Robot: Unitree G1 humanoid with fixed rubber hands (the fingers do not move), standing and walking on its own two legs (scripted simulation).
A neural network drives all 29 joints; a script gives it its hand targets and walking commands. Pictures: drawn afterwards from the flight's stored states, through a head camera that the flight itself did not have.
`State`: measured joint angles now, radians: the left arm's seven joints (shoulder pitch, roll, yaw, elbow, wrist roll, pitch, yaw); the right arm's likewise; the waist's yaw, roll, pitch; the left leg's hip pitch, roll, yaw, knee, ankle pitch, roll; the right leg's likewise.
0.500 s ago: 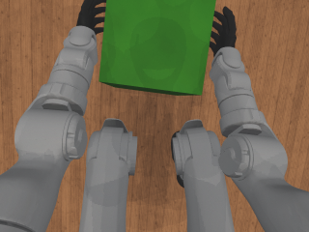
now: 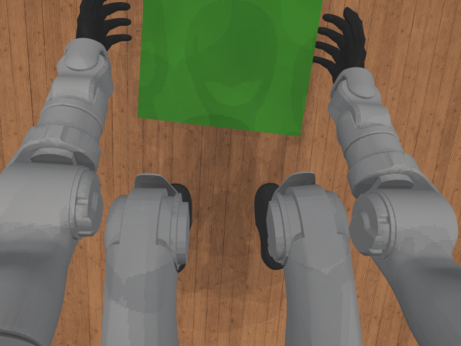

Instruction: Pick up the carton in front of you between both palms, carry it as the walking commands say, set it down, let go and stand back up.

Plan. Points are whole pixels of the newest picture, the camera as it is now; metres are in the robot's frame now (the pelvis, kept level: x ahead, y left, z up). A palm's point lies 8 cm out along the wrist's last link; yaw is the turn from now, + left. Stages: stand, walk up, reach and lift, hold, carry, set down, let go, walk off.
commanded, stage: set down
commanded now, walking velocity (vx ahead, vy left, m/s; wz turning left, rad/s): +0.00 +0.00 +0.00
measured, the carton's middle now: (223, 63) +0.49 +0.02 -0.24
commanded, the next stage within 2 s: let go in 1.20 s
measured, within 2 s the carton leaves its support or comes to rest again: neither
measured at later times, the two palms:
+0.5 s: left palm out of the picture +0.52 +0.21 -0.06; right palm (408, 42) +0.49 -0.17 -0.06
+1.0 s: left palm out of the picture +0.52 +0.22 +0.09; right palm out of the picture +0.49 -0.18 +0.09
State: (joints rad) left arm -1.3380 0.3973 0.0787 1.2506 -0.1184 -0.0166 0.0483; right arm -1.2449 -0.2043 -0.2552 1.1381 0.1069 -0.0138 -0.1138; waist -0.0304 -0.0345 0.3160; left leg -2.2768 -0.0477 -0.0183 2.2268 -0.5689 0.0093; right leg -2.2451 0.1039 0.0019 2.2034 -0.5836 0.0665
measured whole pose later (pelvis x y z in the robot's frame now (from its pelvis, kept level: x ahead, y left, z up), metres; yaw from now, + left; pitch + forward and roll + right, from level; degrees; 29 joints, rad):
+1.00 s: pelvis +0.03 +0.00 +0.20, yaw +1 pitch +46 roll -2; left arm -1.01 0.36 0.22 0.86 -0.03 0.12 -0.06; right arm -0.87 -0.11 -0.27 0.66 0.07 0.13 -0.12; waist -0.05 0.01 -0.10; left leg -1.86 -0.05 -0.03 1.52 -0.46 0.01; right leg -1.83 0.06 0.02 1.50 -0.47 0.03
